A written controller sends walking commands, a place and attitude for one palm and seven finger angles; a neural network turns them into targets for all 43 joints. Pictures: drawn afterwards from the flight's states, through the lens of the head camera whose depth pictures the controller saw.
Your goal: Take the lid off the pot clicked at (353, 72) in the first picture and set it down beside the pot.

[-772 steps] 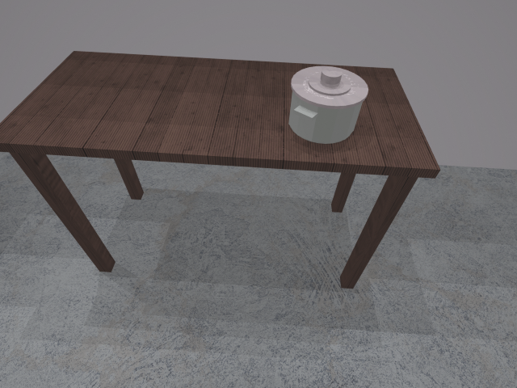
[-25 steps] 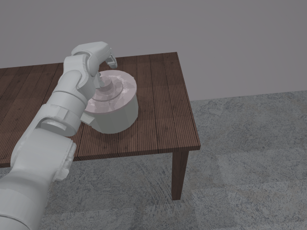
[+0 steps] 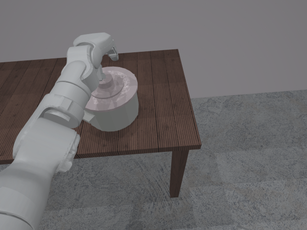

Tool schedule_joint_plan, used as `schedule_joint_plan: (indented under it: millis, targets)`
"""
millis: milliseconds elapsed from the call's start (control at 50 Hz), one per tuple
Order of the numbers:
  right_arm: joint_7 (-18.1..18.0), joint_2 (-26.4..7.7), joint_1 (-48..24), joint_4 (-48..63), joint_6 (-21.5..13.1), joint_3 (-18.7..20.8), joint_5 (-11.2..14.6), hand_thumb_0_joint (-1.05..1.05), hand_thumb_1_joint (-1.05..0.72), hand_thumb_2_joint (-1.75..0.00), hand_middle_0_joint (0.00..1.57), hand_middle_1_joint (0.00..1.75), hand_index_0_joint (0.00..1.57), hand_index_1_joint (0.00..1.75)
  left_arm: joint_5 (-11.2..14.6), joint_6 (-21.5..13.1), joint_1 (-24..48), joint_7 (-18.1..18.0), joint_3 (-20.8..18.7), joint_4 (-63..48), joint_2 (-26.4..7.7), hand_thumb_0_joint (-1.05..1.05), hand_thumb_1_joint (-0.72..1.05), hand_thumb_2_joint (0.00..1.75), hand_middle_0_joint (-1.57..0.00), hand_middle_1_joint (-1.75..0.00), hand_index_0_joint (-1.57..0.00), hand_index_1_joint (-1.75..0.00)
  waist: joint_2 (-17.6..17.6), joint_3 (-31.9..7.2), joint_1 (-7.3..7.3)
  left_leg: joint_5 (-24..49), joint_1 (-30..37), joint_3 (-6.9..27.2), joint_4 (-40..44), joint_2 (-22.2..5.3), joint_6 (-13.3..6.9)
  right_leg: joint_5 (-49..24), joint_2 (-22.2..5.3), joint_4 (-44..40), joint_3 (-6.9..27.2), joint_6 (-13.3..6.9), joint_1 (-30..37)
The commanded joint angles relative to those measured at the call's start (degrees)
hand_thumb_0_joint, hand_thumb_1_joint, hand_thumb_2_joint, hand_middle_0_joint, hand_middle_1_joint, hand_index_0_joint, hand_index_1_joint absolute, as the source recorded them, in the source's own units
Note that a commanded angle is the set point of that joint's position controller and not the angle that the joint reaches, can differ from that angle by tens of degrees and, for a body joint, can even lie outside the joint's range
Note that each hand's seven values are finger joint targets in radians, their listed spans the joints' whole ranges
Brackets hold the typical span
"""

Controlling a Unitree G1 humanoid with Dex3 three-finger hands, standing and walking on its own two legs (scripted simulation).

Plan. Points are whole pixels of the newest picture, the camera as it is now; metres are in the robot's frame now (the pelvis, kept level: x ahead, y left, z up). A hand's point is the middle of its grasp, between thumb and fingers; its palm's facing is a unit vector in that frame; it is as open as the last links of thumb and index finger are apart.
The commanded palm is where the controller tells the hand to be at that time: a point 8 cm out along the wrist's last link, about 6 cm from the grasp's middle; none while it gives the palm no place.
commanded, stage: lower the open fingers around the knob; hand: left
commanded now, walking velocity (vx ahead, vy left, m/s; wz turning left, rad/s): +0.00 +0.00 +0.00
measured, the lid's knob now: (104, 80) +0.52 +0.13 +0.10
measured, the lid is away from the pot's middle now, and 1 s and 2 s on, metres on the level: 0.00 0.00 0.00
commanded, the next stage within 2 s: close the fingers and squeeze the knob in 0.94 s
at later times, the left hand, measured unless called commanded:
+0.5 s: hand (99, 78) +0.48 +0.12 +0.14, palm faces -0.35 -0.05 -0.94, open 10.0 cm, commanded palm +0.47 +0.13 +0.20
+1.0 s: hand (99, 82) +0.49 +0.13 +0.13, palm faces -0.37 -0.05 -0.93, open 10.0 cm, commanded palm +0.48 +0.13 +0.18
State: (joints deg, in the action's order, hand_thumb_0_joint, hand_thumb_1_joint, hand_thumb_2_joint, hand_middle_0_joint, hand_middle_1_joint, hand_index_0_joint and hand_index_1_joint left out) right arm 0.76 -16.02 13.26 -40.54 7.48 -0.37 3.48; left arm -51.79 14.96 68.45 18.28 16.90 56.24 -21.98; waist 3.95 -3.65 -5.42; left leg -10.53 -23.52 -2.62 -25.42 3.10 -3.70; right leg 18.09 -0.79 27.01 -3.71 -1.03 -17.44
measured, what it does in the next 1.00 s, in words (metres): stands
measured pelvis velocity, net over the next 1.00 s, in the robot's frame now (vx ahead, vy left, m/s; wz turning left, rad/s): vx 0.00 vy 0.00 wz -0.01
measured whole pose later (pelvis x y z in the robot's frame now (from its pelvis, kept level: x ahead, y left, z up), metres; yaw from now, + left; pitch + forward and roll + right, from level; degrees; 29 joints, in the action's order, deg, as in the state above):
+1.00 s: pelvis +0.00 +0.00 +0.00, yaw +0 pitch +9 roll +0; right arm 0.1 -16.2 16.0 -41.2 8.0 0.3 3.7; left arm -51.4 13.7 64.8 18.1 16.7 60.2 -22.0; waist 3.9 -4.1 -6.4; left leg -11.5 -25.0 -2.8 -27.1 2.7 -4.0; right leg 18.1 -0.4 27.3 -3.3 -0.8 -18.4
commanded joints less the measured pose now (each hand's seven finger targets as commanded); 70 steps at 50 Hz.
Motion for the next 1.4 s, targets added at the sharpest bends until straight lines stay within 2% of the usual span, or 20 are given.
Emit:
schedule_joint_plan:
  millis: [0,120,160,240,280,380,420,520,600,680,720,800,860,940,1020,1040,1100,1180,1320,1380]
  targets:
    - [0.1,-7.2,-0.1,6.5,-1.2,2.4,0.0,0.00,-0.90,-0.90,0.20,0.30,0.20,0.30,-1.4,0.0,29.3,-1.7,-4.0,-10.5,-12.1,0.00,-0.32,1.51,-0.85,-0.08,-0.85,-0.08,-4.7,-26.6,0.18,23.9,23.6,5.3,-2.7,-0.6,-1.1,-25.8,2.0,-1.6,2.1,-1.0,-0.3]
    - [0.0,-7.8,0.4,5.7,-1.3,2.7,0.6,0.00,-0.90,-0.90,0.20,0.30,0.20,0.30,0.7,3.7,32.4,0.6,-3.8,-8.3,-12.0,0.00,-0.32,1.51,-0.85,-0.08,-0.85,-0.08,-8.3,-23.2,-0.54,20.2,20.6,4.8,-2.0,0.7,-1.9,-28.8,2.1,-2.1,2.1,-0.6,1.2]
    - [-0.3,-8.1,0.5,6.1,-1.7,2.6,0.2,0.00,-0.90,-0.90,0.20,0.30,0.20,0.30,0.5,2.6,30.4,1.3,-6.8,-9.0,-15.8,0.00,-0.32,1.51,-0.85,-0.08,-0.85,-0.08,-7.4,-25.6,0.13,23.4,21.8,5.1,-2.7,0.7,-2.1,-31.4,1.7,-1.9,2.6,-0.5,3.0]
    - [-0.3,-7.5,1.1,6.8,-1.7,2.8,0.4,0.00,-0.90,-0.90,0.20,0.30,0.20,0.30,-0.1,0.6,26.3,2.7,-2.8,-9.1,-10.5,0.00,-0.32,1.51,-0.85,-0.08,-0.85,-0.08,-7.8,-23.2,-0.44,25.0,21.9,5.1,-3.1,0.4,-2.2,-30.3,1.7,-2.7,2.2,-0.6,1.2]
    - [-0.4,-8.0,1.2,6.3,-1.3,2.7,0.5,0.00,-0.90,-0.90,0.20,0.30,0.20,0.30,-0.1,0.4,23.7,2.8,-4.3,-6.8,-12.5,0.00,-0.32,1.51,-0.85,-0.08,-0.85,-0.08,-9.6,-20.5,-0.45,21.9,20.4,4.6,-2.6,0.4,-2.1,-29.1,2.0,-2.8,2.1,-0.4,0.8]
    - [-0.2,-7.3,0.7,6.8,-1.4,3.1,0.3,0.00,-0.90,-0.90,0.20,0.30,0.20,0.30,0.6,-1.6,30.4,1.8,-2.1,-15.7,-10.3,0.00,-0.32,1.51,-0.85,-0.08,-0.85,-0.08,-3.0,-23.4,-1.08,24.0,25.7,5.6,-3.1,0.1,-2.0,-26.6,2.2,-2.8,2.0,-0.7,-2.0]
    - [-0.2,-7.3,0.9,6.6,-1.5,3.0,0.4,0.00,-0.90,-0.90,0.20,0.30,0.20,0.30,-0.3,-1.8,30.2,0.4,-3.7,-15.3,-12.3,0.00,-0.32,1.51,-0.85,-0.08,-0.85,-0.08,-2.1,-24.1,-0.65,24.7,26.4,6.0,-3.0,-0.2,-1.7,-25.6,2.4,-2.4,1.9,-1.0,-2.5]
    - [-0.2,-7.8,1.0,5.4,-0.8,2.9,0.7,0.00,-0.90,-0.90,0.20,0.30,0.20,0.30,0.4,0.1,25.2,-1.0,-3.2,-7.8,-10.7,0.00,-0.32,1.51,-0.85,-0.08,-0.85,-0.08,-6.9,-21.3,-0.73,18.5,21.0,4.8,-2.3,-0.1,-1.5,-24.4,2.3,-2.4,1.5,-0.9,-1.8]
    - [0.1,-7.4,0.4,6.2,-1.1,3.4,0.3,0.00,-0.90,-0.90,0.20,0.30,0.20,0.30,0.6,-1.3,28.7,-1.2,-2.5,-14.2,-9.2,0.00,-0.32,1.51,-0.85,-0.08,-0.85,-0.08,-3.5,-26.9,-0.70,24.1,26.1,5.8,-3.8,-0.3,-1.6,-26.3,2.2,-1.7,1.8,-0.9,-2.1]
    - [-0.3,-8.1,1.6,4.8,-0.2,2.6,0.7,0.00,-0.90,-0.90,0.20,0.30,0.20,0.30,0.4,-0.2,21.7,-1.5,-4.4,-2.8,-11.6,0.00,-0.32,1.51,-0.85,-0.08,-0.85,-0.08,-8.6,-19.4,-0.88,17.2,18.3,4.9,-2.6,-0.2,-1.5,-23.6,2.6,-2.1,1.3,-0.8,-2.4]
    - [-0.9,-8.2,1.3,4.6,-0.2,2.3,1.1,0.00,-0.90,-0.90,0.20,0.30,0.20,0.30,1.2,0.9,23.7,-1.5,-1.6,-1.3,-8.9,0.00,-0.32,1.51,-0.85,-0.08,-0.85,-0.08,-9.7,-16.9,-1.88,12.5,15.5,4.1,-1.8,0.1,-1.6,-21.9,2.3,-2.5,1.5,-0.5,-2.7]
    - [-1.0,-8.1,2.0,4.9,-0.7,2.7,0.4,0.00,-0.90,-0.90,0.20,0.30,0.20,0.30,-0.7,-0.6,27.4,-2.0,-4.5,-5.0,-12.8,0.00,-0.32,1.51,-0.85,-0.08,-0.85,-0.08,-3.6,-23.1,-1.35,16.9,21.0,5.3,-3.0,-0.3,-1.5,-22.3,2.3,-1.9,1.8,-1.1,-3.3]
    - [-1.3,-7.9,2.6,5.1,-1.0,2.8,0.3,0.00,-0.90,-0.90,0.20,0.30,0.20,0.30,-0.8,-1.6,27.3,-2.0,-4.9,-5.3,-13.2,0.00,-0.32,1.51,-0.85,-0.08,-0.85,-0.08,-4.0,-24.4,-1.38,18.4,21.1,5.4,-3.3,-0.5,-1.5,-23.7,2.4,-1.7,1.9,-1.1,-2.5]
    - [-0.8,-7.7,3.1,5.5,-1.2,3.3,0.4,0.00,-0.90,-0.90,0.20,0.30,0.20,0.30,0.4,-2.1,24.9,-1.5,-1.9,-5.7,-7.7,0.00,-0.32,1.51,-0.85,-0.08,-0.85,-0.08,-4.2,-23.6,-1.56,22.5,22.3,5.8,-3.8,-1.0,-1.5,-23.9,2.5,-1.9,1.4,-1.1,-4.6]
    - [-0.7,-8.2,3.6,4.8,-1.2,3.5,0.3,0.00,-0.90,-0.90,0.20,0.30,0.20,0.30,0.5,-2.0,26.3,-2.0,-3.8,-6.7,-10.6,0.00,-0.32,1.51,-0.85,-0.08,-0.85,-0.08,-5.1,-23.6,-1.51,19.9,22.5,5.4,-3.2,-0.8,-1.6,-23.3,2.7,-2.1,1.6,-1.0,-3.7]
    - [-0.7,-8.0,3.4,5.1,-1.4,3.5,0.2,0.00,-0.90,-0.90,0.20,0.30,0.20,0.30,1.2,-2.6,26.4,-1.9,-4.0,-8.3,-10.1,0.00,-0.11,1.02,-0.52,-0.68,-0.52,-0.68,-3.9,-24.4,-1.22,21.8,22.9,5.7,-3.4,-0.9,-1.6,-24.0,2.5,-2.1,1.6,-1.2,-3.6]
    - [-0.6,-8.1,3.5,4.2,-1.2,3.5,0.5,0.00,-0.90,-0.90,0.20,0.30,0.20,0.30,0.6,-1.7,25.7,-2.3,-2.1,-5.7,-8.5,0.00,-0.09,1.02,-0.52,-0.74,-0.52,-0.74,-5.2,-21.4,-1.75,18.7,21.9,5.5,-2.9,-0.8,-1.5,-22.0,2.9,-2.4,1.2,-1.0,-5.1]
    - [-0.7,-8.1,3.2,4.7,-1.7,3.3,0.1,0.00,-0.90,-0.90,0.20,0.30,0.20,0.30,0.4,-2.3,26.2,-3.1,-5.8,-8.5,-13.3,0.00,-0.05,1.02,-0.52,-0.80,-0.52,-0.80,-4.0,-24.7,-0.64,21.0,22.7,5.5,-3.0,-0.7,-1.6,-24.8,2.6,-1.9,1.8,-1.1,-2.0]
    - [-0.8,-7.8,2.5,4.6,-1.6,3.1,0.6,0.00,-0.90,-0.90,0.20,0.30,0.20,0.30,0.4,-0.7,28.0,-3.4,-1.3,-6.8,-8.3,0.00,0.02,1.01,-0.54,-0.89,-0.54,-0.89,-5.3,-20.8,-1.89,15.7,20.7,5.2,-2.4,-0.7,-1.6,-21.3,2.7,-2.6,1.4,-1.0,-4.5]
    - [-1.2,-8.1,2.7,4.4,-1.9,3.1,0.5,0.00,-0.90,-0.90,0.20,0.30,0.20,0.30,0.1,-1.3,29.9,-3.2,-4.2,-7.6,-12.4,0.00,0.05,1.00,-0.55,-0.92,-0.55,-0.92,-4.8,-23.6,-1.78,16.3,22.1,5.5,-2.7,-0.7,-1.6,-22.1,2.5,-2.3,1.9,-1.0,-3.3]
